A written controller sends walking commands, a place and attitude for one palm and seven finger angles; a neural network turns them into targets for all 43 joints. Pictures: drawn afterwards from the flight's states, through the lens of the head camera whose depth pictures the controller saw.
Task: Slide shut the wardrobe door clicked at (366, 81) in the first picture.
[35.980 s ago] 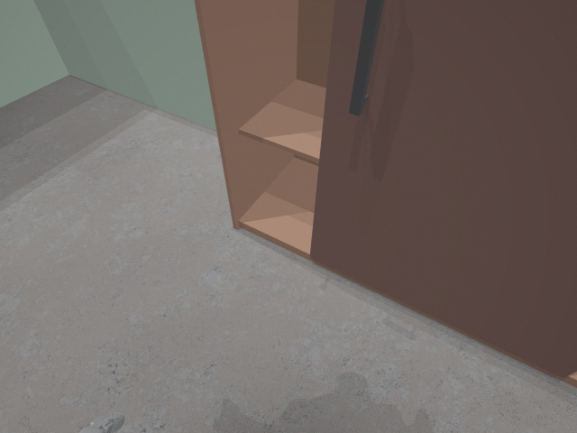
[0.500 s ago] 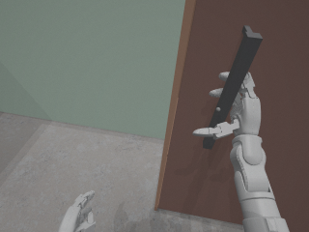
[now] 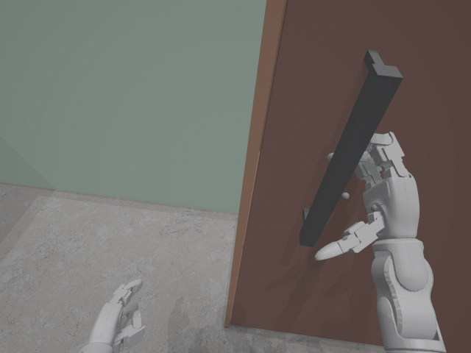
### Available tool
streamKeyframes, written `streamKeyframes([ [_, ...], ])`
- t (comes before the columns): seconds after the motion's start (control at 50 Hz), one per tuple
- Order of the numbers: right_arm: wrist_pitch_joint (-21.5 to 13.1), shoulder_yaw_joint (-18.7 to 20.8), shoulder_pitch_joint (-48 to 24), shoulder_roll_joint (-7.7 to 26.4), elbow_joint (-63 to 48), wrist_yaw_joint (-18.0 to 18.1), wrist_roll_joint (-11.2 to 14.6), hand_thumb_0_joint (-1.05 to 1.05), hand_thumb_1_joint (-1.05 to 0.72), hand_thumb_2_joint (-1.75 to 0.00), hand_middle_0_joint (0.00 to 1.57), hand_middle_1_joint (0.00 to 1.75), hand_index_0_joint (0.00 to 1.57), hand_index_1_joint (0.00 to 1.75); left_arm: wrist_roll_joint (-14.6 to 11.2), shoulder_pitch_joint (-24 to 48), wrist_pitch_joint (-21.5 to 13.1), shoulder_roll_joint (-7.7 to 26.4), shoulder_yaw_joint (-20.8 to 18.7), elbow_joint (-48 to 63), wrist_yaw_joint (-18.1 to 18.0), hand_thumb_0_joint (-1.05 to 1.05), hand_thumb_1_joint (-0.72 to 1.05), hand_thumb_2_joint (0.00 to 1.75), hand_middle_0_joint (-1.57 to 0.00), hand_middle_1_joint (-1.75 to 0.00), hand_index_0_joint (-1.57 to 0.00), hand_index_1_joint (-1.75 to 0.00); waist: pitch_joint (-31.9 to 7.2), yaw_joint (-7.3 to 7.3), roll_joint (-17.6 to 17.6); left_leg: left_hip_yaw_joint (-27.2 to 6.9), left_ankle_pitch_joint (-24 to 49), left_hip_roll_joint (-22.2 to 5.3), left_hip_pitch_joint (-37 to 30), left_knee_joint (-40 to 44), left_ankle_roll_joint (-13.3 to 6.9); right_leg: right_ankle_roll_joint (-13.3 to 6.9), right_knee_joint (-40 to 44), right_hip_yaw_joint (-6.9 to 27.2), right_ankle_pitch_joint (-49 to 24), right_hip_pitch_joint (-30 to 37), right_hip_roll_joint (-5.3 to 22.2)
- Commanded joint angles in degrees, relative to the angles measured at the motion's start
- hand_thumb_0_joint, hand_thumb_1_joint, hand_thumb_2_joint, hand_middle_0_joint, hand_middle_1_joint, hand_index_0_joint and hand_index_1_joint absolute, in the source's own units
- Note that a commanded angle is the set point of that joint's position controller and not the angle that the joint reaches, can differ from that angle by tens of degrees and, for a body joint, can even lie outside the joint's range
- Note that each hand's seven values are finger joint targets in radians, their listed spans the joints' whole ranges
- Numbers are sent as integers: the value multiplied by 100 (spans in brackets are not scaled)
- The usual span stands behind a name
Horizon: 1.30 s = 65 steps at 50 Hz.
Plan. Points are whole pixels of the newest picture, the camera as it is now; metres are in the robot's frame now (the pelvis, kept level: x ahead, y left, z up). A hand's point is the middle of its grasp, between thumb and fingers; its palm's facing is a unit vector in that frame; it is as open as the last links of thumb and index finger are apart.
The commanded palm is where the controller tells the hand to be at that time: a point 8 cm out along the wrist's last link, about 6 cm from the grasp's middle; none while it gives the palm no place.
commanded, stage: slip the hand off the handle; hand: right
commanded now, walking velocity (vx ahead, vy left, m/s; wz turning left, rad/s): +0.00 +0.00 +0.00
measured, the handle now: (332, 168) +0.34 -0.12 +0.19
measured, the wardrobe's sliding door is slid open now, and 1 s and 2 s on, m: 0.00 0.00 0.00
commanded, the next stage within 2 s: draw the hand back to the body in 1.04 s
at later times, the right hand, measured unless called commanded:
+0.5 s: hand (381, 207) +0.27 -0.17 +0.19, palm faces -0.03 +1.00 -0.08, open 14.7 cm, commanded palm +0.24 -0.21 +0.19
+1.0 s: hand (401, 271) +0.19 -0.17 +0.18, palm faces -0.02 +0.99 -0.11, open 14.7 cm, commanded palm +0.15 -0.21 +0.19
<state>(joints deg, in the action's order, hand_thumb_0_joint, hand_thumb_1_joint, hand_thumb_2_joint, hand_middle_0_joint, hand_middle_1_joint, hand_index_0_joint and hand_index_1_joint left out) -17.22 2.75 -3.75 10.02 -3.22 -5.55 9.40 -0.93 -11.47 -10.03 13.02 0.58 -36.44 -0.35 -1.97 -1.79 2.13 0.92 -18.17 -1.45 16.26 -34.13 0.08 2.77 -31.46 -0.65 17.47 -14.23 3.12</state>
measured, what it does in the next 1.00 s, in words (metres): stands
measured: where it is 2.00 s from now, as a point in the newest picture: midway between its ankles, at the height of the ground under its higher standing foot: outside the picture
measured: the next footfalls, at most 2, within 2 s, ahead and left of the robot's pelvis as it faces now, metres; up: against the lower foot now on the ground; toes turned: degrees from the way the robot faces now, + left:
none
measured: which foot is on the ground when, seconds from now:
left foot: down 0.00-1.00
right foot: down 0.00-1.00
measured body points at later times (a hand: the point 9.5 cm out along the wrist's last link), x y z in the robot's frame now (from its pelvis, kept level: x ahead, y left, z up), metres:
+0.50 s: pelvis -0.01 -0.02 +0.00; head -0.03 +0.00 +0.45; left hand +0.16 +0.20 -0.09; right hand +0.27 -0.22 +0.20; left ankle +0.00 +0.12 -0.73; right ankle -0.01 -0.15 -0.73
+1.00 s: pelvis -0.02 -0.01 -0.01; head -0.05 +0.01 +0.44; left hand +0.19 +0.19 -0.07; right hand +0.18 -0.22 +0.19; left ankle +0.00 +0.12 -0.73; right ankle -0.01 -0.15 -0.73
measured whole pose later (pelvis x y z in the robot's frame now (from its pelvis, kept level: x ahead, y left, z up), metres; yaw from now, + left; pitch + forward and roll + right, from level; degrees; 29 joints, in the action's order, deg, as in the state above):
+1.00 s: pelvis -0.02 -0.01 -0.01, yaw -1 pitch -2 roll +0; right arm -14.9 6.2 17.3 12.1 -21.1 -12.1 14.5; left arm -1.4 -12.4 -12.7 12.9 3.2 -34.2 -1.4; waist -2.6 -2.7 2.6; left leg 1.8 -18.4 -2.0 15.2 -36.0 1.0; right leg 1.9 -36.4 0.5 19.0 -15.1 2.6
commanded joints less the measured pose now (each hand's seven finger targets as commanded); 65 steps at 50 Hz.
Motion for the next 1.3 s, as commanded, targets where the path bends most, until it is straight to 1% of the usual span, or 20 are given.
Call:
streamKeyframes([
  [0.0, -320, 621, -1506, 731, -1369, -48, 164, 0, 55, -20, 25, 115, 25, 115, -2, 450, -227, 577, -205, 886, -101, 0, 90, 90, -20, -30, -20, -30, -1171, 17, -530, 84, 2412, 120, -696, 367, -22, -377, 131, -278, -1656, 270, -361],
  [0.08, -332, 276, -1646, 550, -1441, -246, 195, 0, 55, -20, 25, 115, 25, 115, -20, 446, -254, 557, -164, 920, -112, 0, 90, 90, -20, -30, -20, -30, -1094, 99, -305, 145, 2121, 150, -417, 317, -51, -358, 74, -168, -1623, 389, -312],
  [0.1, -324, 215, -1705, 521, -1455, -257, 138, 0, 55, -20, 25, 115, 25, 115, -21, 465, -241, 562, -152, 904, -133, 0, 90, 90, -20, -30, -20, -30, -991, 121, -51, 141, 1977, 149, -318, 347, -62, -357, 89, -162, -1562, 415, -311],
  [0.14, -257, 141, -1838, 506, -1225, -298, 162, 0, 55, -20, 25, 115, 25, 115, -30, 427, -242, 568, -126, 890, -152, 0, 90, 90, -20, -30, -20, -30, -849, 175, -268, 172, 1705, 162, -169, 352, -65, -347, 93, -94, -1357, 362, -289],
  [0.22, -162, 378, -1780, 678, -1128, -312, 172, 0, 55, -20, 25, 115, 25, 115, -32, 500, -216, 595, -100, 925, -195, 0, 90, 90, -20, -30, -20, -30, -1016, 88, -111, 203, 1513, 148, -244, 301, -110, -325, 140, -35, -1310, 343, -294],
  [0.28, -156, 661, -1782, 827, -1129, -278, 260, 0, 55, -20, 25, 115, 25, 115, -13, 538, -215, 594, -100, 949, -207, 0, 90, 90, -20, -30, -20, -30, -1218, 12, -377, 209, 1605, 157, -363, 255, -109, -327, 141, -14, -1408, 329, -278],
  [0.3, -170, 948, -1669, 1064, -1098, -249, 265, 0, 55, -20, 25, 115, 25, 115, -7, 554, -207, 626, -109, 932, -220, 0, 90, 90, -20, -30, -20, -30, -1239, -61, -195, 194, 1619, 161, -430, 262, -129, -313, 149, -24, -1439, 307, -286],
  [0.34, -188, 897, -1643, 938, -1067, -292, 351, 0, 55, -20, 25, 115, 25, 115, -18, 572, -206, 589, -92, 959, -207, 0, 90, 90, -20, -30, -20, -30, -1241, -49, -352, 212, 1608, 166, -424, 256, -115, -314, 161, -33, -1408, 281, -270],
  [0.4, -183, 930, -1062, 877, -1358, -325, 404, 0, 55, -20, 25, 115, 25, 115, -25, 647, -231, 580, -86, 1046, -166, 0, 90, 90, -20, -30, -20, -30, -1225, -157, -105, 223, 1720, 162, -540, 241, -137, -300, 176, -44, -1518, 279, -271],
  [0.48, -159, 549, -755, 657, -1732, -407, 380, 0, 55, -20, 25, 115, 25, 115, -43, 656, -294, 570, -85, 1133, -123, 0, 90, 90, -20, -30, -20, -30, -917, -67, -259, 213, 1452, 171, -374, 314, -91, -329, 194, -69, -1198, 138, -247],
  [0.56, -140, 585, -537, 791, -1976, -427, 371, 0, 55, -20, 25, 115, 25, 115, -53, 662, -353, 607, -85, 1125, -151, 0, 90, 90, -20, -30, -20, -30, -606, -4, -359, 179, 883, 176, -180, 463, -65, -355, 218, -55, -682, 11, -257],
  [0.68, -221, 601, -371, 786, -2384, -431, 477, 0, 55, -20, 25, 115, 25, 115, -59, 744, -489, 584, -38, 1118, -211, 0, 90, 90, -20, -30, -20, -30, -579, -4, -74, 146, 269, 169, -53, 545, -73, -360, 225, -4, -238, 42, -290],
  [0.78, -253, 712, 245, 834, -2515, -490, 535, 0, 55, -20, 25, 115, 25, 115, -43, 722, -574, 586, -34, 1112, -207, 0, 90, 90, -20, -30, -20, -30, -691, -57, -193, 137, 415, 158, -174, 522, -63, -367, 159, -17, -352, 21, -300],
  [0.86, -155, 577, 722, 740, -2698, -634, 576, 0, 55, -20, 25, 115, 25, 115, -57, 736, -595, 588, -10, 1181, -193, 0, 90, 90, -20, -30, -20, -30, -492, -46, -310, 149, 490, 150, -158, 521, -44, -377, 135, -4, -356, -81, -302],
  [1.02, -148, 851, 1801, 912, -3443, -656, 699, 0, 55, -20, 25, 115, 25, 115, -37, 743, -687, 591, 10, 1292, -170, 0, 90, 90, -20, -30, -20, -30, -327, -104, -291, 139, 666, 118, -132, 493, -24, -404, -33, -1, -488, -163, -315],
  [1.1, -255, 872, 1556, 927, -3488, -646, 722, 0, 55, -20, 25, 115, 25, 115, -33, 702, -762, 638, 0, 1197, -208, 0, 90, 90, -20, -30, -20, -30, -178, -31, -234, 111, 341, 127, 48, 522, -16, -388, -113, 43, -283, -220, -320],
  [1.14, -268, 614, 1383, 744, -3408, -702, 732, 0, 55, -20, 25, 115, 25, 115, -54, 654, -803, 622, 18, 1183, -226, 0, 90, 90, -20, -30, -20, -30, -110, 48, -181, 100, 165, 113, 185, 536, -6, -393, -130, 59, -160, -214, -324],
  [1.16, 636, 1020, 2013, 1077, -3026, -397, 617, 0, 55, -20, 25, 115, 25, 115, -199, 835, -764, 556, -27, 1197, -246, 0, 90, 90, -20, -30, -20, -30, -346, -368, 359, 87, 125, 73, -100, 550, -70, -358, 95, 0, 1, -279, -277],
  [1.18, 1019, 600, 1712, 705, -3755, -287, 587, 0, 55, -20, 25, 115, 25, 115, -196, 887, -737, 514, 52, 1360, -256, 0, 90, 90, -20, -30, -20, -30, -443, -258, 360, 187, 308, 41, -215, 545, -54, -388, 162, 27, -168, -156, -334],
  [1.28, 2242, 1007, 2016, 1047, -4170, 35, 610, 0, 55, -20, 25, 115, 25, 115, -241, 900, -679, 548, 76, 1399, -387, 0, 90, 90, -20, -30, -20, -30, -754, -326, -301, 299, 939, 71, -436, 530, -29, -427, 165, 58, -734, 15, -310],
])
